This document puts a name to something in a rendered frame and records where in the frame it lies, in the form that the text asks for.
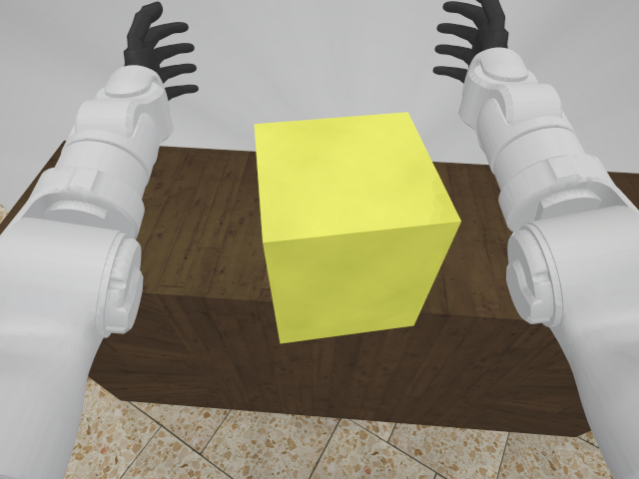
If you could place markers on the robot right forearm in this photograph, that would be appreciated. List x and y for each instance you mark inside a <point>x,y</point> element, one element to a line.
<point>531,148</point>

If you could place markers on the right robot hand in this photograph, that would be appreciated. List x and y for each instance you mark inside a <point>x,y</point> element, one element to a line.
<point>490,33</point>

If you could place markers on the robot right upper arm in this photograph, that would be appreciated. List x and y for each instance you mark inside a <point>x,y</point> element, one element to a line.
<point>579,275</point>

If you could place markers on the left robot hand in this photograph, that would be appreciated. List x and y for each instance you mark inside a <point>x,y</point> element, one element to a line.
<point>142,41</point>

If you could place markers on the robot left forearm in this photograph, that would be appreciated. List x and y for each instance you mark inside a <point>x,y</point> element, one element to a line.
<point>107,160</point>

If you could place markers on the carton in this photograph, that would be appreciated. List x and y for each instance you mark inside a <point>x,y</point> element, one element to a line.
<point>356,223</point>

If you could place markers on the robot left upper arm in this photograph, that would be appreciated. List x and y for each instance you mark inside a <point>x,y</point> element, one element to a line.
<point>63,288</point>

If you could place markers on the pedestal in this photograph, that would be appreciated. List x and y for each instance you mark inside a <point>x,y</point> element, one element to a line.
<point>206,334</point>

